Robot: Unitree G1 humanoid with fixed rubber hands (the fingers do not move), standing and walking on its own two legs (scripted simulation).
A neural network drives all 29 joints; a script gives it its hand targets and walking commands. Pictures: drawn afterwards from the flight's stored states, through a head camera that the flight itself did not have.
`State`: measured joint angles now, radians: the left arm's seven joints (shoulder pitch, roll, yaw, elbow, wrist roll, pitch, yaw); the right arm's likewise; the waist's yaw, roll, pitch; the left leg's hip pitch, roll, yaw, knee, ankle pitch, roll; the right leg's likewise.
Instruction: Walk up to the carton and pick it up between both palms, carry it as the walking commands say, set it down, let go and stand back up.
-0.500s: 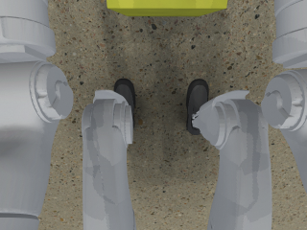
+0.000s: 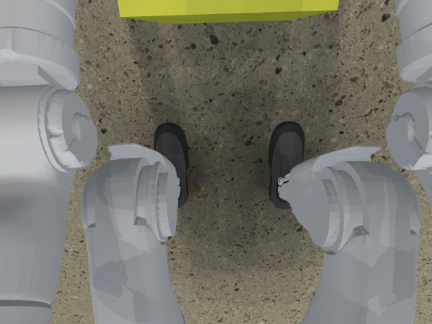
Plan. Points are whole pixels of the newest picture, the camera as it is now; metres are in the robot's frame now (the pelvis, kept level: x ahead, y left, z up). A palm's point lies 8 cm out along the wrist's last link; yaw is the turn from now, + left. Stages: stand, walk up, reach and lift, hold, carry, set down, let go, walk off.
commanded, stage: reach and lift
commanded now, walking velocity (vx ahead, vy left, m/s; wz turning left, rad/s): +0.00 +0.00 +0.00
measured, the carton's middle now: out of the picture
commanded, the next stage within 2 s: none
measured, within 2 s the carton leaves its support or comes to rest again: leaves its support in 1.44 s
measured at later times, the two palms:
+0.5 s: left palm out of the picture +0.60 +0.20 -0.17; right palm out of the picture +0.57 -0.14 -0.20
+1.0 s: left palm out of the picture +0.57 +0.18 -0.19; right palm out of the picture +0.58 -0.13 -0.20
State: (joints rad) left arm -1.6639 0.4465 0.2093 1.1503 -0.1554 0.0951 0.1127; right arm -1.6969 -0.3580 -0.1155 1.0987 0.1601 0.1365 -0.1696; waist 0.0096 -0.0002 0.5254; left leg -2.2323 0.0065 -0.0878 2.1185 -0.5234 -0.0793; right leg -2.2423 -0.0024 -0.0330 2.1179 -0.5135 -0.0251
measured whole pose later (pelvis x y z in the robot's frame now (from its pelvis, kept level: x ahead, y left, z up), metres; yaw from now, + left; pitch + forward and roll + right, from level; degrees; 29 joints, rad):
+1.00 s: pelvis +0.00 +0.00 +0.00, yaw +0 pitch +36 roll +0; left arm -1.70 0.38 0.15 1.22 -0.15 0.10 0.03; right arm -1.70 -0.36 -0.08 1.20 0.19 0.12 -0.08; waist 0.03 0.00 0.52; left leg -2.23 0.01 -0.09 2.13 -0.53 -0.08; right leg -2.23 0.00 -0.03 2.13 -0.52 -0.02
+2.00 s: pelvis -0.01 +0.01 +0.00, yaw -1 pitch +29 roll -1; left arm -1.66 0.33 0.27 0.96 -0.06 0.33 0.05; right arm -1.68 -0.36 -0.07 1.04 0.14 0.38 -0.12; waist 0.05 0.00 0.53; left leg -2.11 0.01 -0.09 2.15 -0.55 -0.07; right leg -2.11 0.01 -0.03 2.14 -0.53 -0.02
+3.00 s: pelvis -0.01 +0.01 +0.08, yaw -2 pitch +21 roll -2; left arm -1.42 0.13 0.43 0.60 0.14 0.49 0.09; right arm -1.44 -0.21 -0.31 0.74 -0.08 0.47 -0.09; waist 0.04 0.00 0.52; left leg -1.77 0.00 -0.09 1.95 -0.55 -0.05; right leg -1.77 0.05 -0.01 1.92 -0.52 0.02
